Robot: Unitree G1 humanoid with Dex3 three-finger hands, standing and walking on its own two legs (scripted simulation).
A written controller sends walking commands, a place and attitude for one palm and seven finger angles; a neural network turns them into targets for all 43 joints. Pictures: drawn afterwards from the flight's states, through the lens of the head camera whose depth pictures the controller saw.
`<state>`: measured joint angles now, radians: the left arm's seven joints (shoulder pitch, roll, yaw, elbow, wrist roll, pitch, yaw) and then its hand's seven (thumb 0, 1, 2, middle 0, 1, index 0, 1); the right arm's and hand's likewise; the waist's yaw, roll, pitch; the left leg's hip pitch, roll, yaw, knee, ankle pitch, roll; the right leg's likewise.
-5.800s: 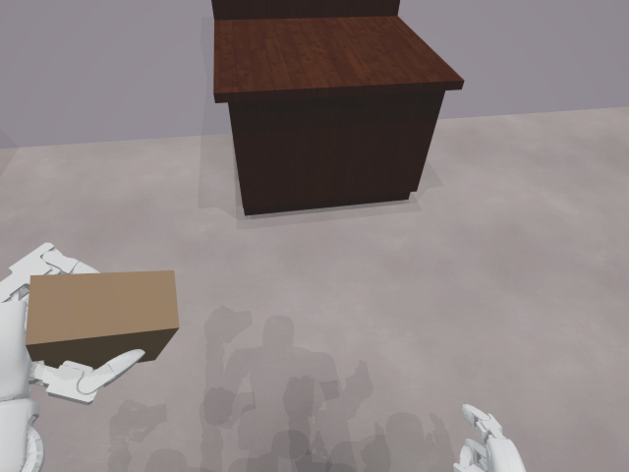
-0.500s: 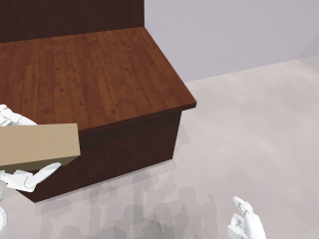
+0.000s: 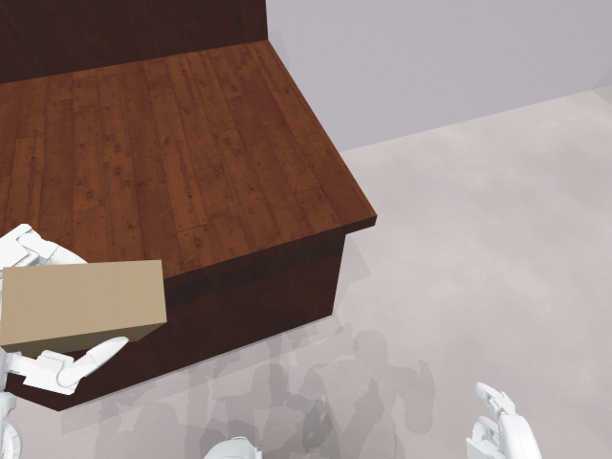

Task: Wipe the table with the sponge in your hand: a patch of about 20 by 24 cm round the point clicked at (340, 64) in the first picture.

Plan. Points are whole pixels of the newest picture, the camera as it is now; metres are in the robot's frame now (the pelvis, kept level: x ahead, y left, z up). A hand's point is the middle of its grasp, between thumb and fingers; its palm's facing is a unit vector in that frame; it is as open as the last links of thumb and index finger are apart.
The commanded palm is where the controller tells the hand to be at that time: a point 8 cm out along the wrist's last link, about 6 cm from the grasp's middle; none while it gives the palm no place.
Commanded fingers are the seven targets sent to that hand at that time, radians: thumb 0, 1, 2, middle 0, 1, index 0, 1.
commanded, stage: take the last steps up to it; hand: left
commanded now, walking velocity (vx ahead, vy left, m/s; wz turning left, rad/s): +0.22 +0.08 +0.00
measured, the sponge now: (106, 309) +0.23 +0.20 +0.14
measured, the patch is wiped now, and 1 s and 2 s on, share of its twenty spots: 0.00 0.00 0.00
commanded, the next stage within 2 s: come to a stop and stand still in 0.50 s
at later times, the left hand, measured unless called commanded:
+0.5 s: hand (106, 237) +0.30 +0.22 +0.16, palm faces +0.41 -0.79 -0.46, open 9.7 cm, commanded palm +0.24 +0.27 +0.18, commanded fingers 0.00 0.10 1.30 -1.20 -1.60 -1.20 -1.60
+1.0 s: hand (105, 218) +0.32 +0.23 +0.16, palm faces +0.40 -0.83 -0.40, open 9.7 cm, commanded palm +0.26 +0.27 +0.18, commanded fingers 0.00 0.10 1.30 -1.20 -1.60 -1.20 -1.60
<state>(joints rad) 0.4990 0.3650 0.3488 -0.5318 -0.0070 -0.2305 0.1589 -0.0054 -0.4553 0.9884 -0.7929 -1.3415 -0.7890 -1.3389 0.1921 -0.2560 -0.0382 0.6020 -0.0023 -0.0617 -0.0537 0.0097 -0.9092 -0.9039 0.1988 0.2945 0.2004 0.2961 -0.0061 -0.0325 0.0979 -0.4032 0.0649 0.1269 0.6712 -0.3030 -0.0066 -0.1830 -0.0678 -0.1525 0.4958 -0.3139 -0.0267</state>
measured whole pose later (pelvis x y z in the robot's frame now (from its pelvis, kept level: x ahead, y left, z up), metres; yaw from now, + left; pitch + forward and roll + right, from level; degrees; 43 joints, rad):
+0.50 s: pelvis +0.08 -0.01 -0.01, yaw +0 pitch -1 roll +1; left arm 0.43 0.35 0.33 -0.45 -0.01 -0.19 0.15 -0.01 -0.46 0.99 -0.79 -1.34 -0.79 -1.34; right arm 0.20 -0.17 0.03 0.65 0.01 -0.08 -0.05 0.01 -0.90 -0.90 0.20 0.30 0.21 0.30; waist 0.03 0.05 0.06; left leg -0.34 0.06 0.08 0.82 -0.45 -0.01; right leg -0.30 -0.03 -0.15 0.62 -0.29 -0.05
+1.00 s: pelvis +0.09 -0.01 -0.01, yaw -2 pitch -2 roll +1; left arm 0.42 0.37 0.35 -0.49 -0.02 -0.17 0.16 -0.01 -0.46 0.99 -0.79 -1.34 -0.79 -1.34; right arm 0.18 -0.16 0.03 0.59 0.00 -0.10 -0.04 0.01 -0.91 -0.90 0.20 0.29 0.20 0.30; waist 0.02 -0.03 0.07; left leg -0.27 0.04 0.07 0.50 -0.19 -0.01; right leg -0.23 0.00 -0.06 0.54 -0.31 0.00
